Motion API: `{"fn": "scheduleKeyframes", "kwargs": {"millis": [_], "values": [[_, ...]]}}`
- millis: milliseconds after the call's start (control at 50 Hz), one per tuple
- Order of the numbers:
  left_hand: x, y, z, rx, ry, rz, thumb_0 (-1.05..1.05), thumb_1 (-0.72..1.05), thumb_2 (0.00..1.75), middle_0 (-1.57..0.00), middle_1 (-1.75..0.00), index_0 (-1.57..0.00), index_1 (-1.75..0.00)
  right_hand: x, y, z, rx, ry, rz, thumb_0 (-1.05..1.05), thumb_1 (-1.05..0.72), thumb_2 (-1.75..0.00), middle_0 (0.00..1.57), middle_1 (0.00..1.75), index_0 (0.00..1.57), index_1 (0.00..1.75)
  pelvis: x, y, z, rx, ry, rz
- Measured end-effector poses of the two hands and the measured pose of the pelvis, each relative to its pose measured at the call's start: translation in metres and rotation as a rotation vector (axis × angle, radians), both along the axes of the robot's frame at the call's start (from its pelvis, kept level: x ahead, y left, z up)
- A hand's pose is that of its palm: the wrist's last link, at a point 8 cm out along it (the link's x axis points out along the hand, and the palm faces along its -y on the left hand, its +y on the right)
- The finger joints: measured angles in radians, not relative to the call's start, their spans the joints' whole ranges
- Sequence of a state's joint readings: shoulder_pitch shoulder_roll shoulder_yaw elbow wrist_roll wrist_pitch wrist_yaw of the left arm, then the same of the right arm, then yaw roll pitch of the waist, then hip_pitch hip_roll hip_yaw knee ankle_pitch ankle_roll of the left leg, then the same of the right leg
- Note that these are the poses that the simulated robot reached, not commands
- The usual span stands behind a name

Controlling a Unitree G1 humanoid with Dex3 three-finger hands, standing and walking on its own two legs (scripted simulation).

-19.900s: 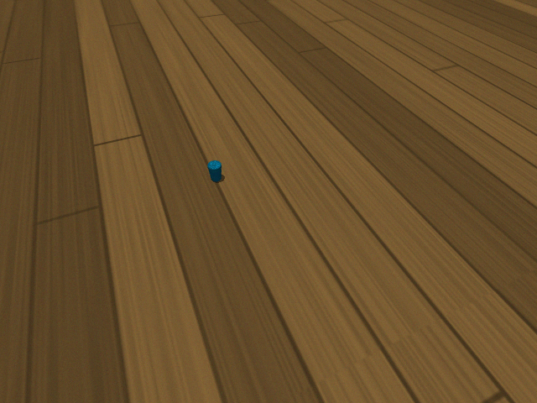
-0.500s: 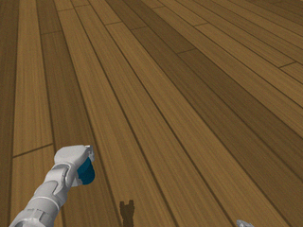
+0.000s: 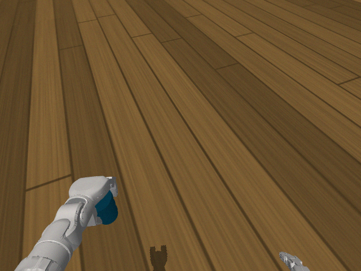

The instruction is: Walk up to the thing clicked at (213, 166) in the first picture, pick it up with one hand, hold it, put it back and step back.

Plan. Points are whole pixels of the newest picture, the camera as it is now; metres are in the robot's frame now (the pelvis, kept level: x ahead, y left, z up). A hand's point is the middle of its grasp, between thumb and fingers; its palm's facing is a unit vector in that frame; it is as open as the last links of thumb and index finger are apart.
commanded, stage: hold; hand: left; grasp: from above
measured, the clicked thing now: (103, 207) +0.31 +0.22 -0.08
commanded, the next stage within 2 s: crouch in 1.12 s
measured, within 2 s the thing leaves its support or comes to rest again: neither
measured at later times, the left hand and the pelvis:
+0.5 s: hand (93, 206) +0.29 +0.22 -0.03, palm faces -0.44 -0.06 -0.89, open 9.6 cm; pelvis -0.01 +0.00 +0.01, yaw +0 degrees
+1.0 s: hand (91, 207) +0.29 +0.23 -0.02, palm faces -0.44 -0.06 -0.90, open 9.6 cm; pelvis +0.00 +0.00 +0.01, yaw +0 degrees
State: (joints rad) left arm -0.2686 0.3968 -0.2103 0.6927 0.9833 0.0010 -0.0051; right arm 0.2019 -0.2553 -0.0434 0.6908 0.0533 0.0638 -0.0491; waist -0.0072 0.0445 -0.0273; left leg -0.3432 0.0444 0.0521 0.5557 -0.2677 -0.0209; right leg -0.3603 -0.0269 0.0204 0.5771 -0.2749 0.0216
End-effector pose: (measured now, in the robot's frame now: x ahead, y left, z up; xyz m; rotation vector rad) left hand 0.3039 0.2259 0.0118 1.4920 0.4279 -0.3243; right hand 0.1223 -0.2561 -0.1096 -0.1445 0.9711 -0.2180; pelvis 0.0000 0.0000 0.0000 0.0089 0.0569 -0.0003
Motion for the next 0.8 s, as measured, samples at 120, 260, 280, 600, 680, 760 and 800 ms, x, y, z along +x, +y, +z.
{"fn": "scheduleKeyframes", "kwargs": {"millis": [120, 260, 280, 600, 680, 760, 800], "values": [[-0.004, -0.003, 0.004, -0.001, -0.01, -0.002, 0.02, -0.02, 0.76, -0.6, -0.96, -0.57, -0.95, 0.003, -0.001, 0.002, 0.001, -0.008, 0.005, 0.01, -0.91, -0.89, 0.2, 0.3, 0.2, 0.29, -0.002, -0.002, 0.001, 0.002, -0.011, 0.0], [-0.006, -0.005, 0.01, -0.002, -0.022, -0.003, 0.02, -0.02, 0.76, -0.6, -0.96, -0.56, -0.95, 0.005, -0.001, 0.005, 0.001, -0.021, 0.006, 0.01, -0.91, -0.89, 0.2, 0.3, 0.2, 0.29, -0.004, -0.003, 0.003, 0.003, -0.024, 0.0], [-0.006, -0.005, 0.011, -0.001, -0.022, -0.004, 0.02, -0.02, 0.76, -0.6, -0.96, -0.56, -0.95, 0.005, -0.001, 0.006, 0.001, -0.023, 0.006, 0.01, -0.91, -0.89, 0.2, 0.3, 0.2, 0.29, -0.004, -0.003, 0.003, 0.003, -0.026, 0.0], [-0.011, 0.0, 0.02, -0.001, -0.013, -0.01, 0.02, -0.01, 0.76, -0.59, -0.97, -0.56, -0.95, 0.009, 0.006, 0.012, 0.009, -0.049, 0.014, 0.01, -0.92, -0.9, 0.2, 0.3, 0.2, 0.29, -0.007, 0.0, 0.006, 0.002, -0.048, -0.003], [-0.014, 0.0, 0.017, -0.006, 0.0, -0.015, 0.02, -0.01, 0.75, -0.59, -0.97, -0.56, -0.95, 0.01, 0.008, 0.012, 0.01, -0.049, 0.018, 0.01, -0.92, -0.9, 0.2, 0.3, 0.2, 0.29, -0.007, 0.001, 0.007, 0.002, -0.049, -0.003], [-0.016, 0.001, 0.015, -0.011, -0.002, -0.016, 0.02, -0.01, 0.75, -0.59, -0.97, -0.56, -0.95, 0.01, 0.009, 0.012, 0.01, -0.043, 0.023, 0.01, -0.92, -0.9, 0.2, 0.3, 0.2, 0.29, -0.007, 0.001, 0.007, 0.002, -0.048, -0.002], [-0.016, 0.002, 0.015, -0.005, -0.004, -0.019, 0.02, -0.01, 0.75, -0.59, -0.97, -0.56, -0.95, 0.01, 0.01, 0.011, 0.008, -0.037, 0.025, 0.01, -0.92, -0.9, 0.2, 0.3, 0.2, 0.29, -0.007, 0.001, 0.007, 0.002, -0.048, -0.001]]}}
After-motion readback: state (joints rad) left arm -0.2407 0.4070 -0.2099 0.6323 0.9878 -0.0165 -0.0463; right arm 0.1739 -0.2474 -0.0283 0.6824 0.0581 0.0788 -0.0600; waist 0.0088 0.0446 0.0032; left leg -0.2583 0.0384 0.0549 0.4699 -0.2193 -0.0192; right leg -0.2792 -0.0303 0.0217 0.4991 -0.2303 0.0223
